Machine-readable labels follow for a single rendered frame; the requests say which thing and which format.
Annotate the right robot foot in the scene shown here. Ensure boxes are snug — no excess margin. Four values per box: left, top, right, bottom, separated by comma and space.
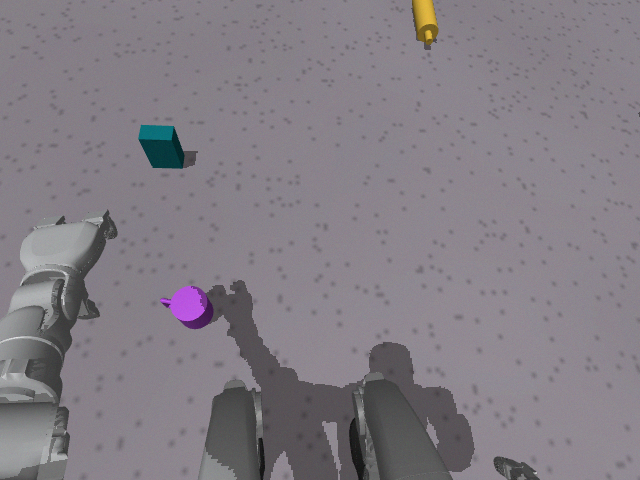
349, 418, 366, 480

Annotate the left robot hand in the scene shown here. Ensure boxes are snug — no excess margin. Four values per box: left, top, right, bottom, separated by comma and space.
20, 210, 118, 320

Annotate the left robot arm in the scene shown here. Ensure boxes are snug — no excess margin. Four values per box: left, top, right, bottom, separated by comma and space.
0, 264, 85, 480

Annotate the right robot hand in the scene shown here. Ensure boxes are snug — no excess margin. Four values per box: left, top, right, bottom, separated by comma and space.
493, 457, 540, 480

